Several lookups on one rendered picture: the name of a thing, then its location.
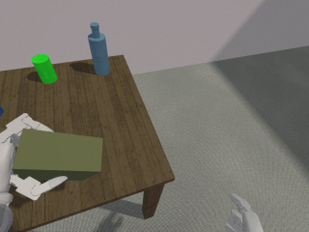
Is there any sponge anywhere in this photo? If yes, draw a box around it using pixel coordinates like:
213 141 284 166
12 129 103 181

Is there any robot right hand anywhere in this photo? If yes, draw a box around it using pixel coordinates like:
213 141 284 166
226 192 264 232

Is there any robot left hand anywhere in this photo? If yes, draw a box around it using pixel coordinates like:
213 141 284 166
0 113 68 201

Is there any table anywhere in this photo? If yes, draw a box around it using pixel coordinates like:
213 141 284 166
0 54 175 232

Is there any left robot forearm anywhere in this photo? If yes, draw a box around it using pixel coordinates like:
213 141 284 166
0 192 14 232

